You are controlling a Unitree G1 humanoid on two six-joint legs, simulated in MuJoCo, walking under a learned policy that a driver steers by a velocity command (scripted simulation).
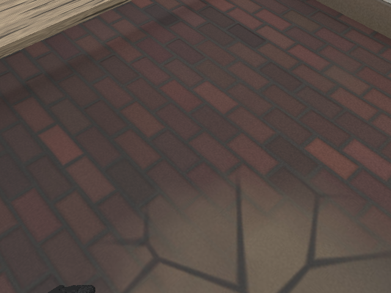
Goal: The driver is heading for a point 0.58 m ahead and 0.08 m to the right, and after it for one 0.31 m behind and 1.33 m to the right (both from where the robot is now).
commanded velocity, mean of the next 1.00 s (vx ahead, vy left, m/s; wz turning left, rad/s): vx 0.07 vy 0.00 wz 0.11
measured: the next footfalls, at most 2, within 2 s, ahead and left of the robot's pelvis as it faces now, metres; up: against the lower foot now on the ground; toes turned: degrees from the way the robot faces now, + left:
left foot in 0.16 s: +0.09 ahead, +0.10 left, +0.00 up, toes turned -1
right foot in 0.42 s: +0.08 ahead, -0.15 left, +0.00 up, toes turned +4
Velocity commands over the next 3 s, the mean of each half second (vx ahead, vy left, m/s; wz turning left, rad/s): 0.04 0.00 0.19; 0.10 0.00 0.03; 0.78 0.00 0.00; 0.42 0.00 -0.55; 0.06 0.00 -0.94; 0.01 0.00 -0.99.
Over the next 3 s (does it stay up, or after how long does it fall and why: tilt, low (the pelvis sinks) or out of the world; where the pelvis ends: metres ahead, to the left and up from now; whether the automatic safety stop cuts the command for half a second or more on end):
stays up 0.72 -0.07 0.02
